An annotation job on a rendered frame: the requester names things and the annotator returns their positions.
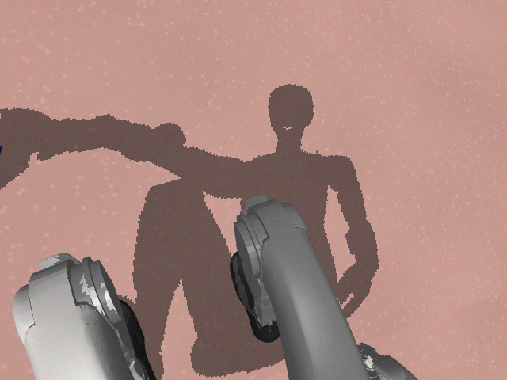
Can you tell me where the right robot hand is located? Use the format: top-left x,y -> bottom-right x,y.
357,343 -> 417,380

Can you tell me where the left robot foot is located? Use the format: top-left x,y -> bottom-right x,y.
119,299 -> 157,380

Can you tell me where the right robot foot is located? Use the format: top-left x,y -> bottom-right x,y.
230,252 -> 280,343

